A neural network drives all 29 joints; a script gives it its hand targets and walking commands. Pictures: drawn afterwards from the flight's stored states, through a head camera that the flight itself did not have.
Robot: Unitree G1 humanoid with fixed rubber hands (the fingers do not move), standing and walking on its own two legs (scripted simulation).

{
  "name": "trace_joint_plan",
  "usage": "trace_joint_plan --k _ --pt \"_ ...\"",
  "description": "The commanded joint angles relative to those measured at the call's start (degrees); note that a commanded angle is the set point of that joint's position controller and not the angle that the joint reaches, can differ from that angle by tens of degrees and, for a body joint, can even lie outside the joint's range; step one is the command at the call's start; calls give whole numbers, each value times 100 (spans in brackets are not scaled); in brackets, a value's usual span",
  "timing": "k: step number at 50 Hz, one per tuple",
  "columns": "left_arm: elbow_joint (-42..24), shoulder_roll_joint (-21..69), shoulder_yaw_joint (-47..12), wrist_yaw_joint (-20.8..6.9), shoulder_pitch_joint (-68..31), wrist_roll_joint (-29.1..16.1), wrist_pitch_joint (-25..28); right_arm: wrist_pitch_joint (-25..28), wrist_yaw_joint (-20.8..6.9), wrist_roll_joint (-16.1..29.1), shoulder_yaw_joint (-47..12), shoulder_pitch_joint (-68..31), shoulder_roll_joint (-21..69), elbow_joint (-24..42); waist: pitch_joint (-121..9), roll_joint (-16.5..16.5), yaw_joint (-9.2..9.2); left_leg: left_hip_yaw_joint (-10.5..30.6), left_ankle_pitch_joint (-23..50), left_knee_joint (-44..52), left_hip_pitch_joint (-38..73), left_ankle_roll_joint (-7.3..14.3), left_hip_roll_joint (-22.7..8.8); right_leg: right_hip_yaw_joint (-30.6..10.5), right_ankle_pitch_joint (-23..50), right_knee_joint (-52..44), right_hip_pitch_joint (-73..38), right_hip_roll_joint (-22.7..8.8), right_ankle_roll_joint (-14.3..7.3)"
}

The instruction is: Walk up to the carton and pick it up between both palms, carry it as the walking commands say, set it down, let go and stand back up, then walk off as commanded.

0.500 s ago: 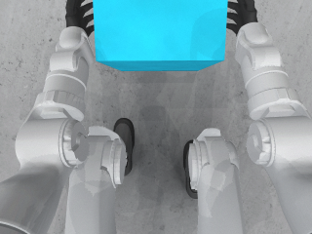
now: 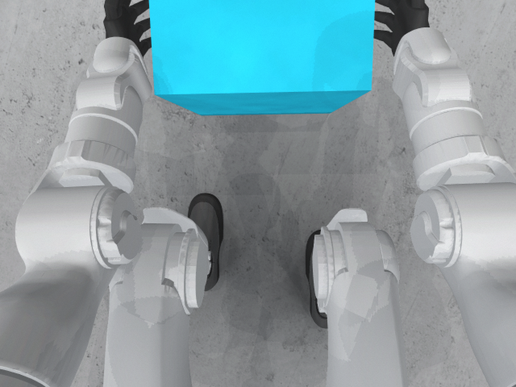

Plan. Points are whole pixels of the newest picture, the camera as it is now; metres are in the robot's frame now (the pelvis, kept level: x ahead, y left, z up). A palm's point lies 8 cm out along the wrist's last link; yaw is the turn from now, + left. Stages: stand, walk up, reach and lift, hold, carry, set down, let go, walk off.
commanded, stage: set down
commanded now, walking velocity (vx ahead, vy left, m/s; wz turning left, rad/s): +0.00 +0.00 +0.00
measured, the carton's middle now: (263, 53) +0.54 +0.02 -0.24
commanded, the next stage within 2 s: none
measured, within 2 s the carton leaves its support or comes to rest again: neither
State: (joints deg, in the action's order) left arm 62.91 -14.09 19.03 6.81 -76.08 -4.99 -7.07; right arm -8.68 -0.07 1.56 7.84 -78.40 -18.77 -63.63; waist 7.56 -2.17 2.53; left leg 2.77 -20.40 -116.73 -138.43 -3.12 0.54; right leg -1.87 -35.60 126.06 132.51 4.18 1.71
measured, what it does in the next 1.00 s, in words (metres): stands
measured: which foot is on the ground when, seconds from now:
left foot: down 0.00-1.00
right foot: down 0.00-1.00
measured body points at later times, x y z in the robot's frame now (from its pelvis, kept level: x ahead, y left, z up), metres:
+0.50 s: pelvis +0.00 +0.00 +0.00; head +0.35 -0.02 +0.29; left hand +0.54 +0.19 -0.15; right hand +0.56 -0.16 -0.16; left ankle +0.16 +0.14 -0.34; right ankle +0.09 -0.12 -0.34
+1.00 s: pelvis +0.01 +0.00 +0.01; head +0.37 -0.02 +0.27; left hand +0.52 +0.23 -0.17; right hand +0.54 -0.19 -0.18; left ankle +0.16 +0.14 -0.34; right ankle +0.09 -0.12 -0.34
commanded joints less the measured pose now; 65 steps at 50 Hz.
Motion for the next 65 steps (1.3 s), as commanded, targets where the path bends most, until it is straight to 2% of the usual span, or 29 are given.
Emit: trace_joint_plan --k 1,15,22,25,27,32,35,38,41,48,60,65 --pt "-163 4839 -1407 -1207 -2205 -153 110 185 -1230 215 -1209 -2460 4338 680 -4950 593 -279 -744 303 172 3766 173 404 381 711 -1704 -1551 76 -248" --pt "169 4500 -1209 -1209 -1934 -43 158 217 -1170 105 -1086 -2276 3994 454 -4627 577 -290 -716 234 116 3738 165 381 364 674 -1609 -1494 50 -231" --pt "276 3723 -1091 -1031 -1714 -6 270 305 -969 115 -967 -2161 3235 328 -4605 551 -254 -729 156 120 3853 142 345 341 612 -1623 -1627 -4 -189" --pt "326 3119 -986 -882 -1491 -2 356 373 -802 129 -856 -1984 2603 217 -4572 526 -243 -727 129 139 3960 127 312 327 562 -1653 -1700 -40 -162" --pt "370 2459 -828 -717 -1199 15 440 441 -620 130 -726 -1748 1879 140 -4551 507 -237 -721 134 161 4070 111 274 314 537 -1682 -1753 -77 -131" --pt "292 507 -512 -132 -330 -116 742 710 41 295 -420 -1000 -341 51 -4708 541 -242 -637 352 235 4419 62 124 249 651 -1746 -2006 -190 -34" --pt "135 208 -609 34 -342 -405 848 877 260 564 -503 -1137 -734 405 -5040 551 -207 -568 775 193 4547 50 81 165 980 -1714 -2144 -198 -23" --pt "-102 -34 -733 120 -337 -669 957 983 350 704 -533 -1031 -948 518 -5405 566 -231 -529 1232 126 4705 30 71 119 1363 -1666 -2243 -220 -17" --pt "-172 -169 -869 134 -229 -897 1009 1035 359 814 -591 -916 -1085 588 -5653 608 -255 -528 1450 68 4757 37 51 114 1572 -1630 -2339 -249 -21" --pt "-395 -367 -931 32 -22 -1130 979 971 232 966 -699 -774 -1179 753 -5726 708 -231 -599 1397 48 4551 52 3 144 1619 -1622 -2564 -333 -50" --pt "-763 -815 -757 -87 3 -1075 838 823 22 897 -422 -744 -1525 788 -5513 558 -215 -580 1123 22 4666 61 -73 215 1260 -1584 -2370 -394 -77" --pt "-1434 -915 -674 -74 54 -1039 687 723 -38 853 -234 -686 -1744 1322 -6331 489 -247 -621 1273 94 5312 57 -21 317 1373 -1616 -2758 -343 -92"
